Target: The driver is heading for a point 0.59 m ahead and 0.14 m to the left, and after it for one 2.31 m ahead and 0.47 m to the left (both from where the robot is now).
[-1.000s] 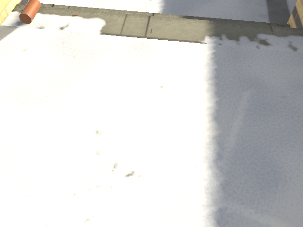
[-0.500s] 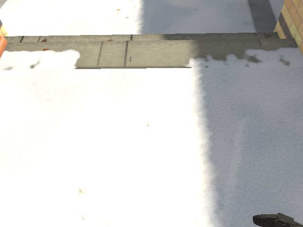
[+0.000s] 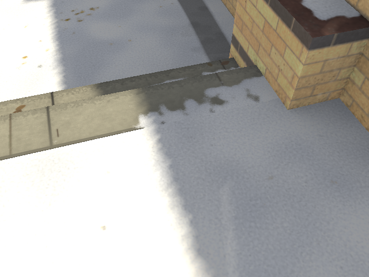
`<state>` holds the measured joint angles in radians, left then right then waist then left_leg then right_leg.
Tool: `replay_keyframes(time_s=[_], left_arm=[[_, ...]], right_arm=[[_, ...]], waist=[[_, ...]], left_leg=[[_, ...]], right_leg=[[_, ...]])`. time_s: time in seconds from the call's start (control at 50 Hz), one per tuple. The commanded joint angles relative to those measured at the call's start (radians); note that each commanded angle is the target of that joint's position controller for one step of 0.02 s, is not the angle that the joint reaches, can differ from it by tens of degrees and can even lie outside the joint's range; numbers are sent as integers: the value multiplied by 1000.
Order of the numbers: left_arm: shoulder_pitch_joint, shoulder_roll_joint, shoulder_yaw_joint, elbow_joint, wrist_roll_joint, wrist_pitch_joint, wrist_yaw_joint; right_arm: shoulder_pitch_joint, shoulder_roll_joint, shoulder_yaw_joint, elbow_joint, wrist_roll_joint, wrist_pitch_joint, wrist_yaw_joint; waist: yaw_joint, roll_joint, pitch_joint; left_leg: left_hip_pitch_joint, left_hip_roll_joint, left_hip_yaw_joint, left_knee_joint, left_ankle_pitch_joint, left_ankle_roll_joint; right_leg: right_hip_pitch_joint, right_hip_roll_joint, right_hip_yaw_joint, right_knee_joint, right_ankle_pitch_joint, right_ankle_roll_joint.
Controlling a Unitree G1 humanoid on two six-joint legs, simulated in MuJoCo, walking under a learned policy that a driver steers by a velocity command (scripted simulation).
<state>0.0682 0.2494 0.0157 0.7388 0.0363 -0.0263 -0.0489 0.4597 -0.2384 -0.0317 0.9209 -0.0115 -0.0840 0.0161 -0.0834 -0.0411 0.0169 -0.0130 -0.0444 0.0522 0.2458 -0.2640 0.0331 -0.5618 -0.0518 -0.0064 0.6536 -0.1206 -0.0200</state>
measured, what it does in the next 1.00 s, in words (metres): walks ahead, turning left: right foot, then left foot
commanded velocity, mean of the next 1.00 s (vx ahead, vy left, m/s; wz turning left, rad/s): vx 0.50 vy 0.00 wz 0.35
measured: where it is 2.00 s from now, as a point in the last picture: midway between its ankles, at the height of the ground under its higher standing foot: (122, 152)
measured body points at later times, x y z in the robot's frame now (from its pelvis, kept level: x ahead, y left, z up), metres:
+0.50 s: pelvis +0.24 -0.01 +0.00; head +0.27 +0.00 +0.44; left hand +0.16 +0.24 -0.14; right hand +0.47 -0.20 -0.12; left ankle +0.36 +0.14 -0.70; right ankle +0.15 -0.11 -0.74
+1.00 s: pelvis +0.48 +0.11 +0.00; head +0.50 +0.13 +0.45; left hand +0.50 +0.39 -0.13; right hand +0.60 -0.13 -0.13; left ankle +0.39 +0.12 -0.74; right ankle +0.70 +0.04 -0.68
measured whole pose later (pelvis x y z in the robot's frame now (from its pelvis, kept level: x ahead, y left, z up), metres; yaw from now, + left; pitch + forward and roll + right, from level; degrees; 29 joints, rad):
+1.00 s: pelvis +0.48 +0.11 +0.00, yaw +24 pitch +0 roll +1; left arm 0.17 0.26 0.04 0.81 0.02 -0.01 -0.03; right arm 0.37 -0.24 -0.04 0.90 -0.01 -0.07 0.01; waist -0.03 -0.05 0.04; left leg 0.05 -0.14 0.02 0.16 -0.22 0.12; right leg -0.67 -0.10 0.00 0.81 -0.02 -0.01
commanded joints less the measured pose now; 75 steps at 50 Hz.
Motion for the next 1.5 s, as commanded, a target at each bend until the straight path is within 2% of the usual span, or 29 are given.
replay_keyframes(time_s=[0.02,0.06,0.08,0.1,0.12,0.14,0.2,0.3,0.48,0.58,0.6,0.62,0.64,0.66,0.68,0.72,0.76,0.82,1.06,1.12,1.16,1.18,1.2,1.22,1.24,1.28,1.32,1.38,1.5], left_arm=[[-50,72,13,-79,-5,-24,13],[98,96,27,-31,5,-41,30],[243,146,46,12,23,-54,44],[384,244,67,15,44,-60,59],[385,284,83,26,18,-41,59],[309,192,62,17,0,-35,56],[182,72,31,14,-11,-53,53],[238,82,43,59,-21,-86,58],[341,115,55,133,-15,-75,68],[352,178,70,156,-10,-40,80],[343,187,71,152,-14,-30,79],[341,168,64,126,-12,-29,76],[381,39,38,50,-19,-36,51],[232,131,55,19,-11,-49,48],[169,120,50,-5,-25,-62,44],[201,112,48,19,-15,-64,49],[266,95,45,40,9,-25,44],[251,65,38,47,8,0,28],[-64,55,26,-34,-11,-9,5],[-6,62,30,-25,-9,-10,10],[175,99,48,26,-6,-15,18],[327,127,63,70,5,-24,24],[459,231,98,90,19,-21,37],[397,269,109,76,-8,-9,36],[348,252,110,78,-44,-6,28],[264,145,83,71,-33,-2,34],[233,116,70,73,-34,-12,43],[267,159,80,79,-37,-31,42],[371,171,87,80,-39,-21,49]], right_arm=[[-5,-179,-39,-37,-2,-4,-5],[-17,-184,-40,-28,4,3,-9],[-14,-155,-32,-35,10,1,-8],[-5,-66,-9,-88,26,-3,-6],[53,-79,-19,-87,23,9,-14],[3,-137,-37,-67,3,26,-20],[-50,-90,-40,-61,-10,47,3],[-146,-53,-41,-97,-20,76,30],[-443,-34,-15,-215,-26,74,62],[-329,-80,-38,-203,-32,72,44],[-195,-103,-54,-163,-37,62,34],[-36,-182,-84,-118,-49,58,17],[-68,-307,-112,-135,-36,62,5],[-21,-292,-110,-148,-7,75,-2],[-81,-262,-102,-132,-3,78,-11],[-175,-175,-78,-136,5,66,-15],[-211,-129,-60,-142,11,46,-14],[-153,-133,-54,-105,8,16,-7],[-16,-118,-26,-14,-14,-4,-33],[-42,-144,-24,-2,-19,-4,-49],[-60,-178,-31,-2,-26,7,-57],[-87,-191,-33,-14,-19,11,-56],[-100,-156,-20,-64,0,2,-50],[-70,-115,-21,-99,5,-9,-31],[-124,-145,-21,-109,-21,-15,-25],[-179,-133,-15,-132,-10,-29,-18],[-168,-110,-8,-141,-37,10,-14],[-186,-91,-3,-164,-42,45,-6],[-424,-86,6,-252,-30,47,-2]], waist=[[51,136,33],[128,96,-26],[182,42,-125],[224,-120,-276],[192,-218,-299],[163,-70,-158],[90,-72,12],[68,-39,25],[122,-27,90],[54,-55,-17],[-6,-32,-96],[-72,56,-197],[13,303,-271],[-58,128,-296],[-26,93,-142],[65,24,-20],[116,38,-39],[115,58,-20],[11,82,98],[56,117,48],[137,144,-55],[215,124,-128],[262,-5,-235],[170,-205,-301],[171,-32,-236],[111,88,-23],[59,69,11],[54,26,0],[143,-14,11]], left_leg=[[-71,263,-190,-9,455,134],[-90,225,-167,173,568,106],[-186,166,-127,368,485,85],[-420,70,-56,682,94,49],[-598,-13,-57,863,-280,47],[-638,53,-120,927,-215,58],[-578,121,-104,863,-59,38],[-654,136,-86,862,82,9],[-623,114,38,454,229,40],[-395,-22,118,366,2,141],[-217,-55,105,294,24,170],[39,56,-75,237,-53,220],[352,367,-622,173,-42,380],[344,387,-787,48,-32,389],[230,367,-613,33,54,355],[-13,267,-430,12,293,278],[-105,214,-325,-12,407,256],[-135,187,-237,-67,471,230],[134,231,-35,-108,620,109],[180,246,21,41,1040,80],[184,253,43,312,1229,69],[70,237,69,533,1085,61],[-202,157,110,899,694,34],[-572,-73,14,1215,-232,-4],[-667,9,-138,1241,-172,14],[-652,93,-119,1083,-70,6],[-565,124,-112,967,-66,-29],[-554,130,-72,844,-18,-68],[-630,111,-53,544,214,-100]], right_leg=[[121,36,-40,-77,-29,-17],[339,69,-44,-198,-28,-42],[560,-1,29,-216,-47,-71],[823,-298,358,-265,-179,-131],[824,-418,629,-379,-219,-200],[703,-361,529,-391,-302,-180],[462,-230,215,-481,-101,-115],[469,-210,29,-517,139,-126],[562,-215,-173,-492,311,-112],[674,-227,-248,-140,863,-87],[611,-215,-263,65,797,-72],[409,-186,-267,357,503,-38],[-66,19,-213,724,-427,29],[-182,51,8,797,-403,27],[-232,-12,33,751,-283,15],[-105,-67,32,579,-199,17],[7,-76,29,510,-193,36],[2,-79,-8,412,-106,43],[-136,14,-44,3,115,-39],[12,89,-118,-55,-6,-92],[192,147,-132,-89,-92,-140],[402,136,-82,-171,-49,-178],[671,-82,220,-193,-96,-280],[868,-296,745,-300,61,-422],[812,-270,668,-319,56,-418],[538,-203,460,-386,116,-338],[397,-114,348,-417,194,-290],[341,-62,288,-442,254,-284],[428,-16,297,-411,300,-210]])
